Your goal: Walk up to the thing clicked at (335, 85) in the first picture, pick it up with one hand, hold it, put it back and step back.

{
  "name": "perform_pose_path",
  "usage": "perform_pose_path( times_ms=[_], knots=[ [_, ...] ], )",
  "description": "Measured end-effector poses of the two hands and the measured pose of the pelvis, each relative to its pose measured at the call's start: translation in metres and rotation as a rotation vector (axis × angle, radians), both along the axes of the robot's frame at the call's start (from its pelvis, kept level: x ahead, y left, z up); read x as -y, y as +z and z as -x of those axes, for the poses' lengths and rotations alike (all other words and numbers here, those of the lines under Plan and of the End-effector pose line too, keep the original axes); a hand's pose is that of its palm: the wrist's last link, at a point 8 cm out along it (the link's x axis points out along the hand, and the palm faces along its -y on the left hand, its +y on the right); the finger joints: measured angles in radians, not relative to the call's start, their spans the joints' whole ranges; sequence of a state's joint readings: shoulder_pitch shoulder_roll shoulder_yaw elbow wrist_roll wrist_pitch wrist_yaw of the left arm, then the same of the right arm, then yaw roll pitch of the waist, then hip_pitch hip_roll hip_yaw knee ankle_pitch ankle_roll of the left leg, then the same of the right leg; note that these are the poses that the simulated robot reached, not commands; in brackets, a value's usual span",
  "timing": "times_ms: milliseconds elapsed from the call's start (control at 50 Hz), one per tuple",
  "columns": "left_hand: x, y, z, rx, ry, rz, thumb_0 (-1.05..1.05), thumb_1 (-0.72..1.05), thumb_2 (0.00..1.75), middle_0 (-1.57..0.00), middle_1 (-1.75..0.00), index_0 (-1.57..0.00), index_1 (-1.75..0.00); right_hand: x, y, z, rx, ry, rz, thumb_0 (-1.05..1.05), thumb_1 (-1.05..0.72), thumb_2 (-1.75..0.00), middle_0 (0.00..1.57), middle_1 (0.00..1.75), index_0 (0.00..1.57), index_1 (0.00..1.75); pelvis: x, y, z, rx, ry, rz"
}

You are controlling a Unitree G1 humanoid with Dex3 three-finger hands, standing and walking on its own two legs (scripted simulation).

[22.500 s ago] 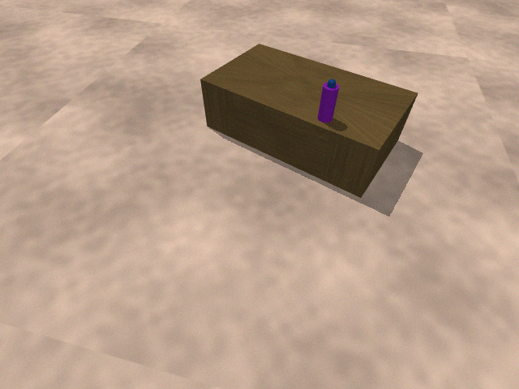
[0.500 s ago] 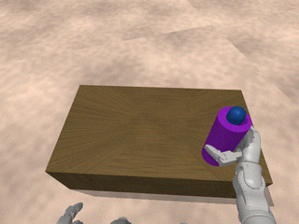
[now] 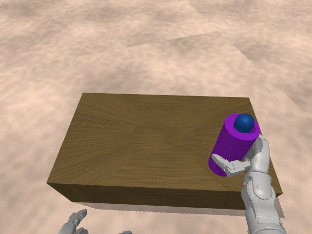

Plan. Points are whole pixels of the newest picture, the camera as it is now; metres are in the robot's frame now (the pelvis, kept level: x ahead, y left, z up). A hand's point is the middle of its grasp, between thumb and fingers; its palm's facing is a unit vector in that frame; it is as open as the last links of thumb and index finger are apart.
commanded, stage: hold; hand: right
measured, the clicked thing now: (232, 144) +0.33 -0.17 +0.06
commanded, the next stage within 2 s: crouch in 1.60 s
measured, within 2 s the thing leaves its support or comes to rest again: neither
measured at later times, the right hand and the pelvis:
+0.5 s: hand (232, 148) +0.32 -0.17 +0.05, palm faces +0.21 +0.98 -0.01, open 10.5 cm; pelvis +0.00 +0.00 +0.00, yaw +0 degrees
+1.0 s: hand (234, 149) +0.32 -0.17 +0.05, palm faces +0.21 +0.98 -0.01, open 10.5 cm; pelvis +0.00 +0.00 +0.00, yaw +0 degrees
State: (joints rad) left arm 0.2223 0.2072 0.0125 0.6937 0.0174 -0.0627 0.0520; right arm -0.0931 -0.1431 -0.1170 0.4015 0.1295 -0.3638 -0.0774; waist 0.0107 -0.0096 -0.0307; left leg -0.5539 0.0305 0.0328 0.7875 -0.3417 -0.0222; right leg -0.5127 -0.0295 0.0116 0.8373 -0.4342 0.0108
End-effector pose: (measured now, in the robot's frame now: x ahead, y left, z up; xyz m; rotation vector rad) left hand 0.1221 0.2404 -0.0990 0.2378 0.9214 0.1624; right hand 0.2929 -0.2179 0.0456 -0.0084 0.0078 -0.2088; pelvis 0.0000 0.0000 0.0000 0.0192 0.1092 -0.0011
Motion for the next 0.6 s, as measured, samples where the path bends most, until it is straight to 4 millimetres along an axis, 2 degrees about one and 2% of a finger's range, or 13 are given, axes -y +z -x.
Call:
perform_pose_path(
  times_ms=[600],
  knots=[
    [-0.0023,0.0016,0.0021,0.006,0.006,-0.005,0.01,0.88,0.91,-0.21,-0.31,-0.21,-0.31,0.0037,0.0059,0.0028,0.010,-0.005,0.006,-0.01,0.47,-1.12,0.73,1.06,0.70,1.05,-0.0010,0.0019,0.0005,0.007,0.000,0.001]
  ],
)
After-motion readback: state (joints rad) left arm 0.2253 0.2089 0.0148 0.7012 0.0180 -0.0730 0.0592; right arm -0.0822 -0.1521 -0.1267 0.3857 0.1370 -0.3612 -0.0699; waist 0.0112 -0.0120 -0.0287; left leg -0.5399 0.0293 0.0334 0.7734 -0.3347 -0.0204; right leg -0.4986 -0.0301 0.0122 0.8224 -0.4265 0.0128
